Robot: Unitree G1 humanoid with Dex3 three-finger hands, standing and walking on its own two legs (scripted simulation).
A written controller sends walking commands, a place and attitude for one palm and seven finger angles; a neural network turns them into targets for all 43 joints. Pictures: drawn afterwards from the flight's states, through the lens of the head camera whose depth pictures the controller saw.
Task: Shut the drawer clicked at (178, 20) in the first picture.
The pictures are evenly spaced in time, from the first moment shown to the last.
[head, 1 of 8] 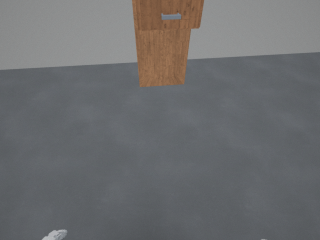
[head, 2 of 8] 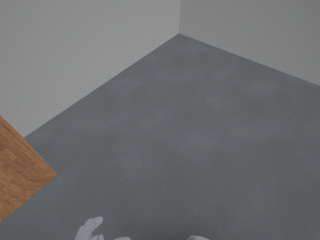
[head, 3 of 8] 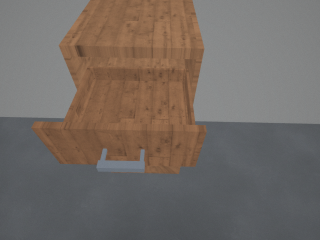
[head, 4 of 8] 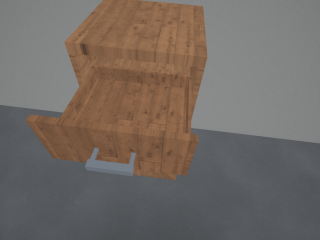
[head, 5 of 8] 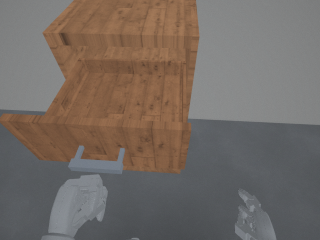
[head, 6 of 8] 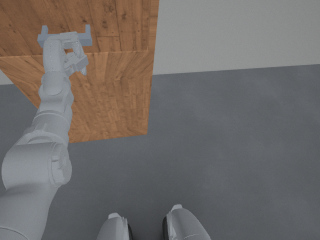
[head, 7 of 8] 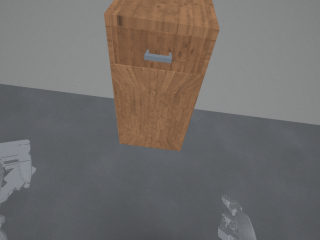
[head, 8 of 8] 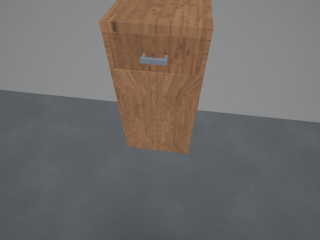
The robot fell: no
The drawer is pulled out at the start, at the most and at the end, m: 0.30 0.30 0.00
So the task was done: yes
